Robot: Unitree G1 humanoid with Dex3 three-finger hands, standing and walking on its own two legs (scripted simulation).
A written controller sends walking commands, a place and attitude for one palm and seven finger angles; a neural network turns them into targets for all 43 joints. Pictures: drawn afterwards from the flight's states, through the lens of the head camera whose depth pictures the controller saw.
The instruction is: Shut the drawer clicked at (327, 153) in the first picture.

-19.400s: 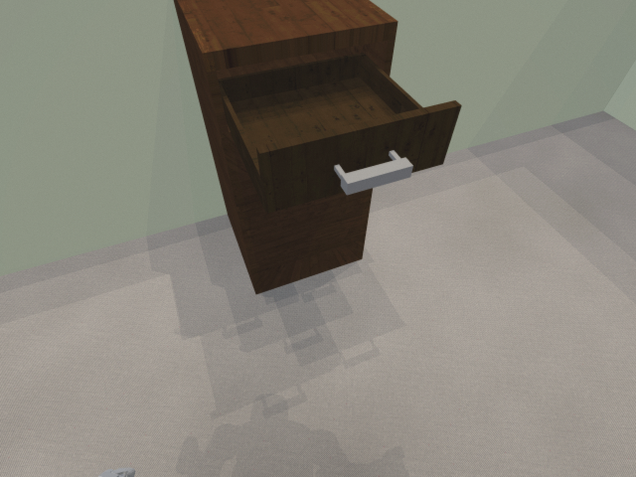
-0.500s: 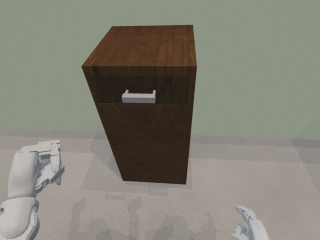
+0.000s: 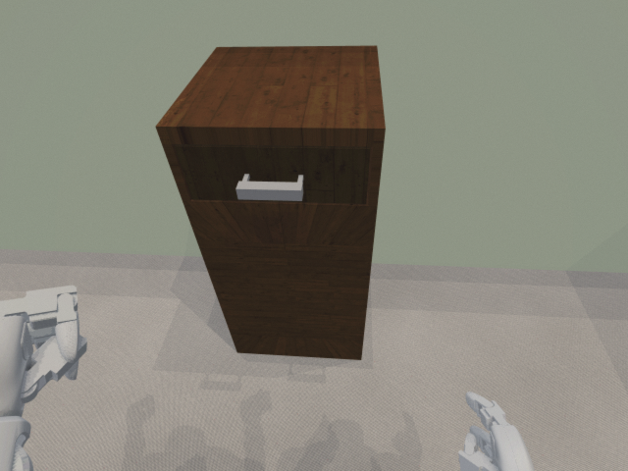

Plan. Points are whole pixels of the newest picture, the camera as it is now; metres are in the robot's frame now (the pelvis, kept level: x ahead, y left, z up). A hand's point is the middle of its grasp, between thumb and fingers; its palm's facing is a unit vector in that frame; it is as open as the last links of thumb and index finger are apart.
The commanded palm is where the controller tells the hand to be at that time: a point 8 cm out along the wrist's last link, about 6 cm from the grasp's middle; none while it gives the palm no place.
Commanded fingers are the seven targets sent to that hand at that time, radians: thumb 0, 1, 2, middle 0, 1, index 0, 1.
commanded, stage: step back with the hand held close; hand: left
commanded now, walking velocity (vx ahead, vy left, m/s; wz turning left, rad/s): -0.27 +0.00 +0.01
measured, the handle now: (271, 184) +0.64 +0.16 +0.01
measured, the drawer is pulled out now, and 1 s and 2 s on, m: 0.00 0.00 0.00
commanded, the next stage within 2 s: stop stepping back and stand still in 1.00 s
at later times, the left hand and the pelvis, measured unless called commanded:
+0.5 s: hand (28, 407) +0.13 +0.26 +0.15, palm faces +0.34 -0.80 -0.50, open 3.3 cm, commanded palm +0.07 +0.30 +0.17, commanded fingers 0.00 0.90 0.90 -1.40 -1.60 -1.40 -1.60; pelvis -0.06 +0.02 -0.01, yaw -1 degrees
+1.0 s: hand out of the picture +0.06 +0.24 +0.13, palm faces +0.24 -0.81 -0.53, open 3.3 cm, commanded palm -0.02 +0.28 +0.17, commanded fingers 0.00 0.90 0.90 -1.40 -1.60 -1.40 -1.60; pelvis -0.16 +0.01 -0.02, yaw -2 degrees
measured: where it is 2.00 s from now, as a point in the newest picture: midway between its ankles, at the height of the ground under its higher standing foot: outside the picture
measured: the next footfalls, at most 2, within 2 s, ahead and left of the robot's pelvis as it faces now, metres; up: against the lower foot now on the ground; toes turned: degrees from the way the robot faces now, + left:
right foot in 0.90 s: -0.26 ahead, -0.11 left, +0.00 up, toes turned +1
left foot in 1.22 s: -0.08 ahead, +0.09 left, +0.00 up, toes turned -1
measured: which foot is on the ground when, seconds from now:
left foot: down 0.00-1.00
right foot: down 0.00-0.66, up 0.68-0.88, down 0.90-1.00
